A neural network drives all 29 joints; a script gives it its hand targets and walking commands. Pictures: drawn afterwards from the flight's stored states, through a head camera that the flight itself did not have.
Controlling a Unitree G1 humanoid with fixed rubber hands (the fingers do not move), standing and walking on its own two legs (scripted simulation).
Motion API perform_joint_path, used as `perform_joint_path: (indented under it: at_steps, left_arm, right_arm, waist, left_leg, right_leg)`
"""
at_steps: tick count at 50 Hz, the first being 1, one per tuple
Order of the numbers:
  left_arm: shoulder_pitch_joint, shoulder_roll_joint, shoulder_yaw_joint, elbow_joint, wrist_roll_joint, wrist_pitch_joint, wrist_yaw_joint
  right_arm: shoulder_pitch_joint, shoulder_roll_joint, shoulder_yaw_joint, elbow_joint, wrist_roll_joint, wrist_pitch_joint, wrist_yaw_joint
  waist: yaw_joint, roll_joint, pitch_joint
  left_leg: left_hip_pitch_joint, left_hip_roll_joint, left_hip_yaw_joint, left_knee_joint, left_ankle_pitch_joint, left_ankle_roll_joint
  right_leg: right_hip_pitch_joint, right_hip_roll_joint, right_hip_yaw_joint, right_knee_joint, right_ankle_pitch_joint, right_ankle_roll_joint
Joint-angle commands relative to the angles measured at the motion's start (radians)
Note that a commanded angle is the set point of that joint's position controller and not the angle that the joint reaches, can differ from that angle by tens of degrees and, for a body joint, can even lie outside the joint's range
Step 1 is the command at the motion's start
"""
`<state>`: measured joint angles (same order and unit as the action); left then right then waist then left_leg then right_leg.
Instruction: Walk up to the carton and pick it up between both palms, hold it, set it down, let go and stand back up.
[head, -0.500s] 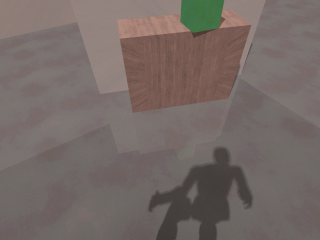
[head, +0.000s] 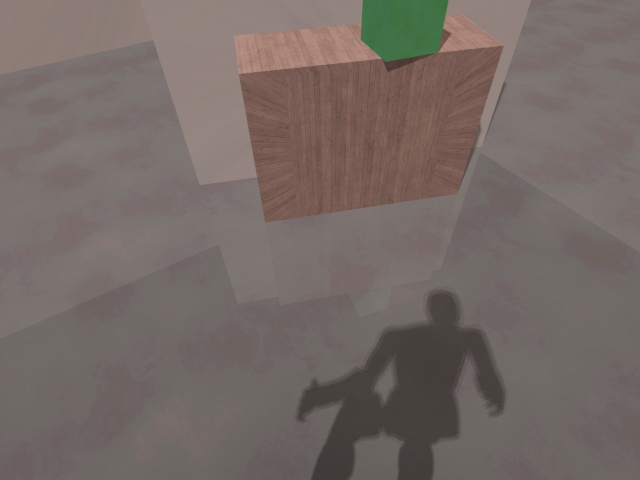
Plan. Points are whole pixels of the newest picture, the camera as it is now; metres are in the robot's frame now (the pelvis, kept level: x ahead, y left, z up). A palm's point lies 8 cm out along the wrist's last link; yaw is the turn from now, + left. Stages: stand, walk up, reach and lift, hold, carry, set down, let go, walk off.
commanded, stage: stand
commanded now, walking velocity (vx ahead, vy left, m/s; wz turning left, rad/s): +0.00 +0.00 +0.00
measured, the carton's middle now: (402, 6) +1.52 -0.23 +0.04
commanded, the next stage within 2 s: walk up in 0.26 s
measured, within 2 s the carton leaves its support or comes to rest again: neither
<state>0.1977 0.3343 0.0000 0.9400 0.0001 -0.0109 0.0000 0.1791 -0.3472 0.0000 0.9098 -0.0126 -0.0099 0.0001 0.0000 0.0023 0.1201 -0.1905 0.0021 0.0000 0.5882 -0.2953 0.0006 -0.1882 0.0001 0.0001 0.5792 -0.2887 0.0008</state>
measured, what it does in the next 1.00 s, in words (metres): walks ahead: right foot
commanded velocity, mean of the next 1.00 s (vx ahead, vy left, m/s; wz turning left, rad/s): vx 0.00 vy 0.00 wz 0.00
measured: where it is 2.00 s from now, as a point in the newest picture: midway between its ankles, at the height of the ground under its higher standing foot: (374, 383)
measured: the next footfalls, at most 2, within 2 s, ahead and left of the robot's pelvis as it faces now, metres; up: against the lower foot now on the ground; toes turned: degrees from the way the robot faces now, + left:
right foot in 0.76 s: +0.16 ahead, -0.18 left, +0.00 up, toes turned -3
left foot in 1.24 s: +0.37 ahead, +0.04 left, +0.00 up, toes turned +7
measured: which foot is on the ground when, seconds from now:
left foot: down 0.00-0.76, up 0.78-1.00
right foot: down 0.00-0.50, up 0.52-0.74, down 0.76-1.00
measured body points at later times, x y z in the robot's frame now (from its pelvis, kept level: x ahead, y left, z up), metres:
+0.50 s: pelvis +0.00 +0.00 +0.00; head +0.01 +0.00 +0.45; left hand +0.09 +0.29 -0.12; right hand +0.10 -0.30 -0.12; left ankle +0.02 +0.12 -0.73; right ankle +0.02 -0.12 -0.73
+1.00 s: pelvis +0.12 -0.11 +0.00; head +0.12 -0.13 +0.45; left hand +0.17 +0.23 -0.09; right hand +0.23 -0.43 -0.12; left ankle +0.15 +0.06 -0.67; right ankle +0.12 -0.18 -0.73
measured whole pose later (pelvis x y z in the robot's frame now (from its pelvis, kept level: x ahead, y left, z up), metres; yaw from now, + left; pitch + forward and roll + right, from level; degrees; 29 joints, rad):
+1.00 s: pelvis +0.12 -0.11 +0.00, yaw +2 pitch -5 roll +1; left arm 0.21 0.40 0.07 0.93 0.00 -0.04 -0.08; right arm 0.23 -0.48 -0.01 0.91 -0.01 -0.04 0.03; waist 0.06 0.05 0.09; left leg -0.46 0.01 -0.09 1.05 -0.34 0.02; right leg -0.17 0.02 -0.09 0.58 -0.33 -0.06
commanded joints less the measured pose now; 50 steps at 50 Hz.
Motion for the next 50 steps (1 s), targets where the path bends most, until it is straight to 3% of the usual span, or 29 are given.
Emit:
perform_joint_path:
  at_steps: [1,3,6,12,14,17,18,22,23,24,25,26,28,30,31,33,34,35,36,37,38,39,40,41,42,43,44,48,50]
  left_arm:
    - [-0.110,0.230,0.038,-0.014,0.003,-0.027,0.009]
    - [-0.095,0.233,0.043,-0.011,0.006,-0.028,0.008]
    - [-0.121,0.228,0.041,-0.020,0.004,-0.030,0.007]
    - [-0.093,0.230,0.043,-0.011,0.005,-0.025,0.008]
    - [-0.094,0.222,0.038,-0.012,0.005,-0.026,0.008]
    - [-0.105,0.226,0.040,-0.013,0.008,-0.025,0.005]
    - [-0.114,0.236,0.044,-0.016,0.008,-0.027,0.006]
    - [-0.104,0.221,0.039,-0.010,0.005,-0.024,0.005]
    - [-0.048,0.348,0.134,-0.099,0.042,-0.025,-0.044]
    - [-0.086,0.348,0.142,-0.112,0.059,-0.024,-0.059]
    - [-0.139,0.310,0.136,-0.141,0.063,-0.021,-0.069]
    - [-0.140,0.294,0.131,-0.157,0.063,-0.020,-0.074]
    - [-0.134,0.300,0.128,-0.150,0.059,-0.035,-0.081]
    - [-0.129,0.306,0.133,-0.144,0.062,-0.039,-0.094]
    - [-0.116,0.313,0.137,-0.142,0.056,-0.038,-0.102]
    - [-0.099,0.305,0.133,-0.136,0.046,-0.040,-0.107]
    - [-0.063,0.308,0.141,-0.123,0.044,-0.044,-0.106]
    - [0.019,0.302,0.144,-0.091,0.042,-0.046,-0.107]
    - [0.136,0.309,0.154,-0.044,0.039,-0.051,-0.098]
    - [0.329,0.365,0.186,0.022,0.042,-0.057,-0.082]
    - [0.401,0.466,0.210,0.027,0.057,-0.063,-0.064]
    - [0.238,0.492,0.196,-0.048,0.052,-0.065,-0.054]
    - [0.109,0.494,0.190,-0.085,0.039,-0.060,-0.056]
    - [0.036,0.475,0.179,-0.092,0.038,-0.066,-0.053]
    - [0.003,0.442,0.170,-0.091,0.032,-0.071,-0.049]
    - [-0.013,0.406,0.164,-0.092,0.028,-0.076,-0.048]
    - [-0.002,0.396,0.159,-0.082,0.027,-0.080,-0.050]
    - [0.008,0.386,0.165,-0.096,0.025,-0.080,-0.055]
    - [0.008,0.382,0.167,-0.100,0.022,-0.076,-0.055]
  right_arm:
    - [-0.128,-0.196,-0.047,0.006,0.006,-0.021,0.002]
    - [-0.131,-0.205,-0.049,0.003,0.003,-0.022,0.000]
    - [-0.129,-0.201,-0.049,0.006,0.010,-0.023,-0.005]
    - [-0.142,-0.203,-0.046,0.002,0.007,-0.021,0.001]
    - [-0.140,-0.201,-0.047,0.002,0.007,-0.024,0.000]
    - [-0.131,-0.216,-0.052,0.007,0.007,-0.026,-0.002]
    - [-0.120,-0.198,-0.048,0.011,0.009,-0.026,-0.001]
    - [-0.144,-0.213,-0.051,0.005,0.003,-0.020,-0.003]
    - [0.030,-0.349,-0.130,-0.040,-0.019,-0.048,0.019]
    - [0.079,-0.391,-0.154,-0.007,-0.027,-0.054,0.024]
    - [0.104,-0.423,-0.173,-0.015,-0.021,-0.061,0.022]
    - [0.113,-0.430,-0.177,-0.021,-0.019,-0.075,0.022]
    - [0.107,-0.398,-0.165,-0.026,-0.015,-0.089,0.018]
    - [0.090,-0.406,-0.166,-0.034,-0.013,-0.090,0.020]
    - [0.074,-0.416,-0.171,-0.045,-0.012,-0.088,0.021]
    - [0.035,-0.416,-0.162,-0.054,-0.009,-0.085,0.023]
    - [-0.018,-0.412,-0.159,-0.066,-0.010,-0.082,0.026]
    - [-0.095,-0.406,-0.156,-0.076,-0.013,-0.078,0.030]
    - [-0.157,-0.366,-0.137,-0.088,-0.012,-0.070,0.033]
    - [-0.160,-0.287,-0.110,-0.097,-0.021,-0.066,0.027]
    - [-0.110,-0.173,-0.073,-0.097,-0.009,-0.071,0.019]
    - [-0.063,-0.227,-0.085,-0.099,0.005,-0.060,0.008]
    - [-0.059,-0.329,-0.106,-0.080,0.013,-0.055,0.010]
    - [-0.016,-0.349,-0.116,-0.051,0.014,-0.057,0.016]
    - [0.026,-0.356,-0.121,-0.025,0.017,-0.057,0.019]
    - [0.053,-0.348,-0.119,-0.008,0.018,-0.055,0.024]
    - [0.074,-0.338,-0.120,-0.006,0.019,-0.055,0.028]
    - [0.043,-0.340,-0.119,-0.034,0.017,-0.050,0.036]
    - [0.014,-0.350,-0.123,-0.040,0.016,-0.045,0.037]
  waist:
    - [-0.001,-0.008,-0.069]
    - [0.008,0.011,-0.061]
    - [0.002,-0.022,-0.069]
    - [0.017,0.033,-0.060]
    - [0.010,-0.002,-0.075]
    - [0.013,-0.005,-0.072]
    - [0.000,-0.010,-0.082]
    - [0.014,0.016,-0.056]
    - [0.003,-0.002,-0.136]
    - [-0.026,0.028,-0.057]
    - [-0.053,0.150,0.010]
    - [-0.046,0.135,0.057]
    - [-0.037,0.053,0.015]
    - [-0.038,0.083,-0.012]
    - [-0.036,0.147,-0.028]
    - [-0.030,0.186,-0.031]
    - [0.002,0.206,-0.032]
    - [0.063,0.215,-0.045]
    - [0.133,0.182,-0.077]
    - [0.231,-0.026,-0.119]
    - [0.255,-0.367,-0.101]
    - [0.166,-0.276,-0.090]
    - [0.117,-0.136,-0.059]
    - [0.072,-0.109,-0.011]
    - [0.051,-0.132,-0.011]
    - [0.039,-0.104,-0.013]
    - [0.037,-0.100,-0.028]
    - [0.055,-0.138,0.013]
    - [0.061,-0.120,0.026]
  left_leg:
    - [0.022,0.113,-0.117,-0.243,0.096,0.053]
    - [0.013,0.113,-0.119,-0.252,0.084,0.053]
    - [0.024,0.111,-0.113,-0.236,0.153,0.051]
    - [-0.018,0.123,-0.131,-0.268,0.088,0.055]
    - [0.004,0.118,-0.125,-0.257,0.099,0.047]
    - [0.008,0.113,-0.118,-0.254,0.114,0.044]
    - [0.046,0.109,-0.112,-0.244,0.135,0.045]
    - [-0.021,0.121,-0.129,-0.272,0.034,0.051]
    - [0.012,0.143,-0.255,-0.259,-0.444,0.141]
    - [0.039,0.221,-0.394,-0.313,-0.645,0.181]
    - [0.088,0.347,-0.554,-0.418,-0.691,0.242]
    - [0.116,0.419,-0.645,-0.461,-0.685,0.291]
    - [0.172,0.379,-0.576,-0.451,-0.567,0.270]
    - [0.138,0.350,-0.499,-0.448,-0.554,0.255]
    - [0.120,0.328,-0.438,-0.431,-0.512,0.241]
    - [0.034,0.308,-0.370,-0.405,-0.451,0.228]
    - [-0.049,0.289,-0.328,-0.384,-0.439,0.212]
    - [-0.173,0.252,-0.239,-0.321,-0.430,0.185]
    - [-0.310,0.184,-0.147,-0.189,-0.400,0.144]
    - [-0.507,0.092,-0.086,0.127,-0.388,0.101]
    - [-0.652,-0.105,-0.029,0.542,-0.361,0.066]
    - [-0.639,-0.093,-0.133,0.627,-0.295,0.043]
    - [-0.578,-0.028,-0.171,0.649,-0.201,0.050]
    - [-0.554,0.017,-0.159,0.640,-0.131,0.056]
    - [-0.517,0.043,-0.137,0.610,-0.081,0.054]
    - [-0.480,0.052,-0.135,0.571,-0.037,0.050]
    - [-0.441,0.054,-0.124,0.538,-0.011,0.045]
    - [-0.445,0.062,-0.091,0.439,0.028,0.012]
    - [-0.470,0.060,-0.085,0.380,0.031,0.000]
  right_leg:
    - [-0.022,-0.105,0.120,-0.223,0.135,-0.037]
    - [-0.011,-0.097,0.115,-0.218,0.124,-0.033]
    - [-0.004,-0.113,0.126,-0.221,0.183,-0.038]
    - [0.016,-0.097,0.113,-0.205,0.136,-0.036]
    - [0.009,-0.101,0.114,-0.207,0.149,-0.038]
    - [0.001,-0.104,0.108,-0.208,0.164,-0.038]
    - [-0.018,-0.113,0.122,-0.221,0.152,-0.039]
    - [-0.006,-0.094,0.112,-0.221,0.092,-0.038]
    - [-0.068,-0.044,0.099,-0.077,-0.392,-0.084]
    - [-0.266,-0.019,0.085,0.066,-0.474,-0.079]
    - [-0.434,0.010,0.007,0.316,-0.305,-0.048]
    - [-0.546,-0.055,0.056,0.394,-0.230,-0.041]
    - [-0.561,-0.099,0.084,0.380,-0.157,-0.036]
    - [-0.503,-0.104,0.064,0.315,-0.179,-0.015]
    - [-0.462,-0.099,0.042,0.275,-0.185,-0.013]
    - [-0.366,-0.098,0.021,0.178,-0.140,-0.009]
    - [-0.257,-0.094,0.007,0.143,-0.106,-0.013]
    - [-0.085,-0.081,-0.027,0.063,-0.028,-0.021]
    - [0.128,-0.048,-0.044,-0.010,0.007,-0.027]
    - [0.386,-0.041,0.046,-0.053,-0.079,-0.026]
    - [0.374,-0.212,0.390,-0.294,-0.426,-0.025]
    - [0.216,-0.364,0.685,-0.503,-0.698,-0.055]
    - [0.112,-0.384,0.724,-0.548,-0.784,-0.050]
    - [0.047,-0.362,0.647,-0.519,-0.697,-0.054]
    - [0.037,-0.311,0.528,-0.495,-0.593,-0.046]
    - [0.055,-0.265,0.426,-0.471,-0.478,-0.028]
    - [0.042,-0.251,0.362,-0.455,-0.392,-0.023]
    - [0.017,-0.247,0.268,-0.472,-0.362,-0.072]
    - [0.068,-0.241,0.223,-0.463,-0.317,-0.072]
